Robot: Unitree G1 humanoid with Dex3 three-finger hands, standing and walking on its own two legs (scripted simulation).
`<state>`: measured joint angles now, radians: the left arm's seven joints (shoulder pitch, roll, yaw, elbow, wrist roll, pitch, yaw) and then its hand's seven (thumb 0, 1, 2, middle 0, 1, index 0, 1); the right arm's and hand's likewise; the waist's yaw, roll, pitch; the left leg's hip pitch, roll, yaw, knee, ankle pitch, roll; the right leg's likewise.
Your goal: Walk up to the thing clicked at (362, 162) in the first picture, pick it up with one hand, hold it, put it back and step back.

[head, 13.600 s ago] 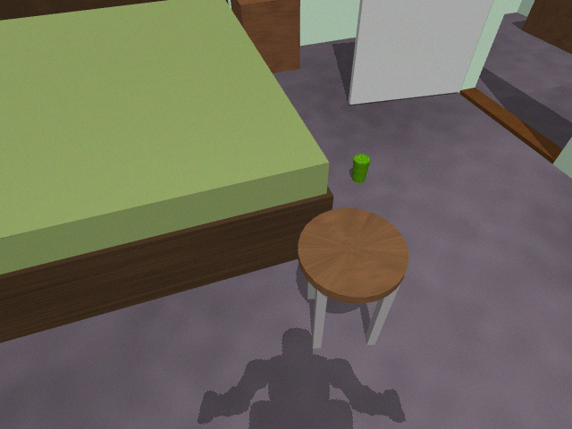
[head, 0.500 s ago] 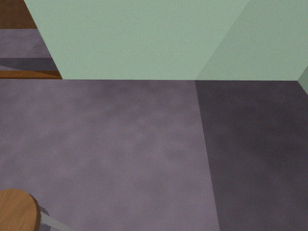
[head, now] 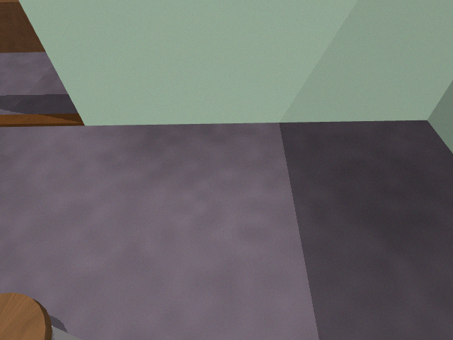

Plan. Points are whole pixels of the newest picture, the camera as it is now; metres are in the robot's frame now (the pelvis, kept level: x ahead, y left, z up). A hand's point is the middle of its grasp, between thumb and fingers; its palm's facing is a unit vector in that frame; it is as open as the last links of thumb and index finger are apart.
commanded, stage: stand
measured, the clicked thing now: out of the picture +0.59 +1.35 -0.71
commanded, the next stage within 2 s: none
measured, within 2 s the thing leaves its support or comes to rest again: neither
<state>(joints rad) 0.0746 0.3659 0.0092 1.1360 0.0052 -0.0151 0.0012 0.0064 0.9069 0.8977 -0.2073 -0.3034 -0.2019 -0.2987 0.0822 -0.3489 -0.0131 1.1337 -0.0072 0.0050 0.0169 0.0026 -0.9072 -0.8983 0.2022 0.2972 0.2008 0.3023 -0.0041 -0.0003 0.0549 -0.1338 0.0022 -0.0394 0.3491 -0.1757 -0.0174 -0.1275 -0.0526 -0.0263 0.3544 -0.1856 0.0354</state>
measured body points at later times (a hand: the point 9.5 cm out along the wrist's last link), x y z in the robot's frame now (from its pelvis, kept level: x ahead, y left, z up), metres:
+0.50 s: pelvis +0.01 -0.01 +0.00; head +0.01 -0.01 +0.45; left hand +0.09 +0.29 -0.13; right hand +0.08 -0.31 -0.13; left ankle +0.01 +0.13 -0.75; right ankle +0.01 -0.14 -0.75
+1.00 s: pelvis +0.01 -0.01 +0.00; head +0.03 -0.01 +0.45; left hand +0.09 +0.29 -0.13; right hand +0.08 -0.32 -0.13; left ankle +0.01 +0.13 -0.75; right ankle +0.01 -0.14 -0.75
